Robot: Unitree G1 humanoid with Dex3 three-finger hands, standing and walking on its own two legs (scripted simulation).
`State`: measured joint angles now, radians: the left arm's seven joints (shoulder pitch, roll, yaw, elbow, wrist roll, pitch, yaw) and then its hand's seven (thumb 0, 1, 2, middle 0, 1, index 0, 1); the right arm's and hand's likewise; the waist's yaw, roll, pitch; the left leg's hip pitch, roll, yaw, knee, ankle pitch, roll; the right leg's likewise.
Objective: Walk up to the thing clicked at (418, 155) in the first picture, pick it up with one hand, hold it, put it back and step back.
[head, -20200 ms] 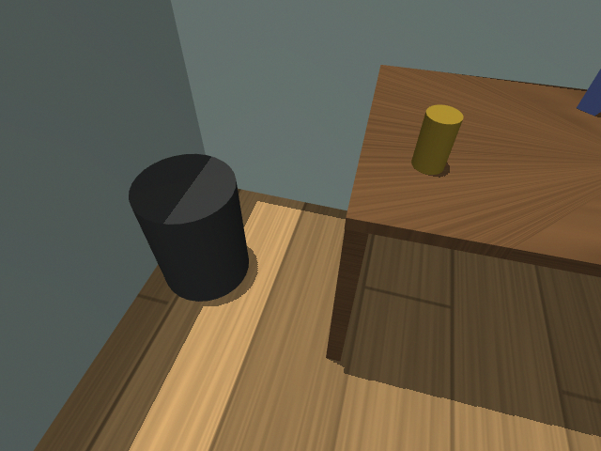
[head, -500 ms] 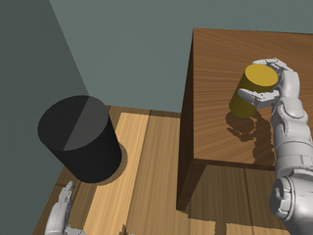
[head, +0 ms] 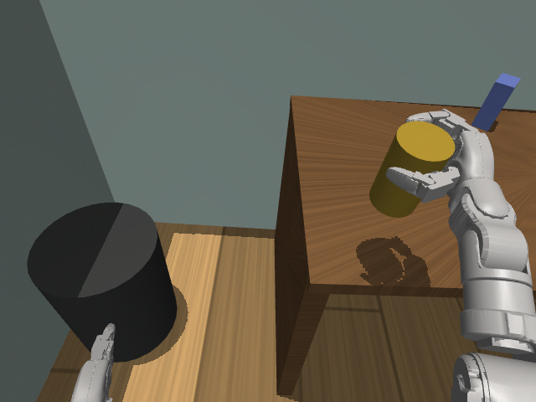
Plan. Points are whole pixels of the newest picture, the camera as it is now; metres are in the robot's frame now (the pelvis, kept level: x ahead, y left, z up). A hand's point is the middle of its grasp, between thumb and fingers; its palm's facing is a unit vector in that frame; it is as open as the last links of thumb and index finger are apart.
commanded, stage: lift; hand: right
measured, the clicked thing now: (407, 172) +0.40 -0.17 +0.19
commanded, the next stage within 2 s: hold in 0.56 s
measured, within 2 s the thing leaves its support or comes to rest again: neither
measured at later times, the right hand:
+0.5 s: hand (446, 176) +0.33 -0.17 +0.25, palm faces +0.13 +0.99 -0.04, open 10.5 cm
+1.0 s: hand (456, 168) +0.32 -0.17 +0.26, palm faces +0.11 +0.99 -0.05, open 10.5 cm
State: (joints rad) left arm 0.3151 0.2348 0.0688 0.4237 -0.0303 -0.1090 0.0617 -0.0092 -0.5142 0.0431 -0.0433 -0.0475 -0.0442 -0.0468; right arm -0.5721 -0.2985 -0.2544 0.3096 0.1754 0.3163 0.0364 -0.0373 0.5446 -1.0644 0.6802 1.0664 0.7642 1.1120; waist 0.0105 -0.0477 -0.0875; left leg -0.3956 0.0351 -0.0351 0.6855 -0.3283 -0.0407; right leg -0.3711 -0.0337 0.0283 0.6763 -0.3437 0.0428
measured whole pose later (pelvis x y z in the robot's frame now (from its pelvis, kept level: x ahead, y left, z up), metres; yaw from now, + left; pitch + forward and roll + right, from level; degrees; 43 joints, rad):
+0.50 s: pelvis -0.02 +0.00 +0.00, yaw -1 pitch -2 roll +0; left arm 0.29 0.25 0.08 0.50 -0.03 -0.17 0.08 -0.01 -0.53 0.04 -0.04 -0.04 -0.04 -0.05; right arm -0.43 -0.30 -0.27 -0.03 0.23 0.56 0.02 -0.04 0.55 -1.07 0.69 1.06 0.77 1.10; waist 0.00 -0.07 -0.07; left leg -0.35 0.04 -0.02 0.66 -0.29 -0.04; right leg -0.33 -0.03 0.04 0.65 -0.30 0.04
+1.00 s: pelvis -0.02 +0.00 +0.00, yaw -1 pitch -2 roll +0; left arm 0.27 0.25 0.07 0.56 -0.03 -0.23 0.08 -0.01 -0.54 0.05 -0.05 -0.05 -0.05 -0.05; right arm -0.42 -0.30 -0.28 -0.14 0.24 0.67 0.03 -0.04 0.55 -1.07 0.68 1.07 0.76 1.11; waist -0.01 -0.08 -0.08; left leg -0.32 0.05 -0.02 0.65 -0.30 -0.04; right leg -0.31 -0.02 0.04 0.65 -0.31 0.04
